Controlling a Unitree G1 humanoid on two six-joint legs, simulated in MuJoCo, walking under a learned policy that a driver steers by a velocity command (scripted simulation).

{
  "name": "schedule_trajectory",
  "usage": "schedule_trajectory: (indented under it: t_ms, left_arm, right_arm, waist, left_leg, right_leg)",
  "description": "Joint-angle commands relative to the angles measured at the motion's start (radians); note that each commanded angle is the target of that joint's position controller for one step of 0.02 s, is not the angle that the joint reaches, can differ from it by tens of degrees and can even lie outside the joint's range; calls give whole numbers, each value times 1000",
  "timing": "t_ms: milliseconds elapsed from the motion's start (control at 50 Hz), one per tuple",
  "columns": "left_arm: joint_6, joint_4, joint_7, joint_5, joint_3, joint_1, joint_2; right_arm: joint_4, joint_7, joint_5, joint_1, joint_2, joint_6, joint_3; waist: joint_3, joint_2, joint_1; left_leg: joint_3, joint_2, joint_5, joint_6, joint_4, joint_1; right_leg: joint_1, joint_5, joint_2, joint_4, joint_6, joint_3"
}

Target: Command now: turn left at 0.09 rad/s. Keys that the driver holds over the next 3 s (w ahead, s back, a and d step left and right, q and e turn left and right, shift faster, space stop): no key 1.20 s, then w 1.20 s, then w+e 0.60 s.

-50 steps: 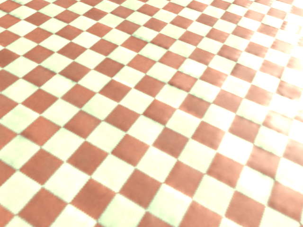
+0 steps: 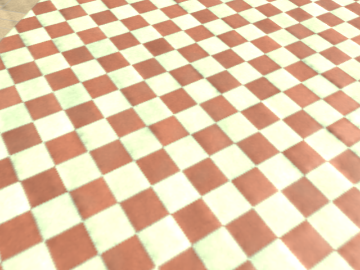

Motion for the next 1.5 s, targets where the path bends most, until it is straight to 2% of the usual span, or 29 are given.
schedule_trajectory:
  t_ms: [20, 60, 80, 100, 120, 140, 160, 180, 220, 300, 420, 640, 880, 1200, 1220, 1260, 1280, 1300, 1320, 1340, 1380, 1420, 1460, 1480, 1500]
  left_arm:
    - [-8, -30, 7, -4, 9, 2, 52]
    - [-9, -13, 16, -6, 7, 10, 51]
    - [-14, 3, 20, -5, 3, 30, 43]
    - [-24, 15, 24, 4, 1, 41, 49]
    - [-37, 21, 28, 14, 2, 46, 75]
    - [-45, 24, 26, 9, 11, 13, 129]
    - [-49, 36, 16, -4, 11, -12, 108]
    - [-55, 45, 12, -2, 2, -10, 77]
    - [-61, 71, 17, 0, -1, -2, 72]
    - [-63, 113, 24, -2, -4, 5, 64]
    - [-63, 172, 29, -2, -8, 6, 58]
    - [-65, 253, 33, -3, -23, 23, 27]
    - [-69, 305, 38, -3, -33, 62, -7]
    - [-71, 333, 44, -3, -36, 106, -40]
    - [-70, 336, 43, -2, -36, 116, -43]
    - [-61, 334, 43, -1, -18, 126, -3]
    - [-54, 331, 41, 0, -8, 141, 17]
    - [-49, 333, 39, 1, 1, 175, 27]
    - [-47, 341, 38, 2, 10, 212, 40]
    - [-49, 342, 38, 4, 15, 223, 40]
    - [-62, 328, 33, 15, 22, 204, 40]
    - [-75, 311, 29, 11, 29, 163, 47]
    - [-82, 287, 25, -4, 31, 88, 37]
    - [-88, 272, 23, -1, 27, 65, 18]
    - [-100, 249, 16, 4, 10, 43, -42]
  right_arm:
    - [-20, -8, -1, 5, -145, -12, -35]
    - [-4, -10, -2, -2, -147, -8, -36]
    - [3, -12, 4, -16, -149, -7, -37]
    - [9, -14, 8, -15, -143, -9, -36]
    - [16, -12, 6, -1, -126, -14, -30]
    - [28, -7, 6, 44, -122, -14, -35]
    - [55, -6, 4, 32, -119, -10, -33]
    - [70, -8, 3, 17, -132, -8, -37]
    - [94, -8, 5, 18, -141, -8, -43]
    - [157, -11, 6, 37, -124, -13, -39]
    - [237, -17, 7, 62, -119, -12, -35]
    - [337, -25, 7, 112, -95, -12, -20]
    - [391, -32, 8, 143, -56, -13, -11]
    - [419, -37, 8, 174, -23, -13, -8]
    - [423, -37, 7, 183, -15, -13, -6]
    - [412, -34, 2, 182, -25, -9, -13]
    - [399, -30, -5, 173, -24, -7, -16]
    - [379, -24, -15, 148, -17, -7, -17]
    - [358, -17, -25, 127, 12, -12, -12]
    - [338, -11, -30, 110, 19, -21, -10]
    - [307, -1, -23, 87, 3, -44, -17]
    - [297, 10, -13, 117, 6, -64, -22]
    - [341, 10, 0, 255, 30, -76, -27]
    - [373, 4, -1, 344, 15, -79, -36]
    - [389, -6, -14, 454, -49, -88, -53]
  waist:
    - [-69, 177, -26]
    - [-62, 176, -24]
    - [-63, 158, -5]
    - [-68, 128, 3]
    - [-79, 92, -6]
    - [-45, 13, -61]
    - [-23, -25, -42]
    - [-10, -19, -27]
    - [-22, -37, -25]
    - [-17, 5, -22]
    - [-4, 28, -21]
    - [6, 31, -26]
    - [12, 31, -27]
    - [21, 36, -25]
    - [0, 32, -23]
    - [22, -8, -18]
    - [49, -40, -9]
    - [91, -67, 10]
    - [117, -107, 24]
    - [143, -117, 27]
    - [142, -87, 16]
    - [118, -74, -17]
    - [100, -49, -93]
    - [90, 2, -124]
    - [53, 183, -164]
  left_leg:
    - [-152, 219, 437, 117, -69, 56]
    - [-173, 216, 348, 112, -61, 32]
    - [-173, 204, 288, 93, -50, 5]
    - [-179, 195, 211, 61, -51, -46]
    - [-178, 172, 130, 29, -47, -93]
    - [-132, 107, 63, 14, -71, -94]
    - [-104, 84, 48, 4, -86, -23]
    - [-104, 89, 69, 1, -67, 14]
    - [-105, 100, 120, 6, -51, 40]
    - [-104, 103, 105, -4, -75, 9]
    - [-100, 104, 99, -16, -92, 0]
    - [-92, 112, 108, -23, -89, 0]
    - [-82, 117, 120, -26, -76, -1]
    - [-75, 119, 125, -30, -65, -9]
    - [-69, 109, 58, -28, -68, -3]
    - [-25, 55, -155, -13, 2, -52]
    - [-1, 26, -271, -3, 61, -118]
    - [20, 7, -317, 2, 134, -206]
    - [62, 1, -292, 1, 221, -259]
    - [78, 32, -237, 2, 301, -293]
    - [62, 69, -242, 7, 364, -321]
    - [75, 70, -230, 17, 276, -247]
    - [129, 18, -94, 27, 74, 44]
    - [103, 10, -102, 25, 8, 186]
    - [-177, 202, -287, 46, -152, 304]
  right_leg:
    - [17, 11, 11, -79, 7, -8]
    - [64, 66, 20, -192, 1, -17]
    - [122, 166, 20, -296, -5, -22]
    - [204, 296, -7, -371, -11, 10]
    - [266, 364, -72, -389, -20, 82]
    - [219, 427, -110, -352, -41, 119]
    - [123, 354, -99, -359, -54, 112]
    - [94, 312, -86, -382, -48, 104]
    - [99, 306, -72, -401, -42, 97]
    - [136, 290, -75, -409, -51, 99]
    - [138, 264, -75, -422, -62, 105]
    - [127, 265, -67, -429, -69, 105]
    - [117, 285, -60, -423, -70, 102]
    - [116, 303, -56, -414, -73, 101]
    - [123, 212, -50, -428, -75, 102]
    - [98, -72, -39, -443, -104, 130]
    - [82, -242, -58, -465, -133, 177]
    - [81, -371, -105, -509, -167, 252]
    - [86, -454, -178, -558, -210, 349]
    - [70, -456, -240, -595, -245, 417]
    - [69, -341, -269, -612, -265, 432]
    - [48, -243, -236, -575, -245, 350]
    - [-113, -199, -152, -480, -202, 228]
    - [-205, -174, -100, -374, -180, 171]
    - [-313, -108, -5, -91, -142, 43]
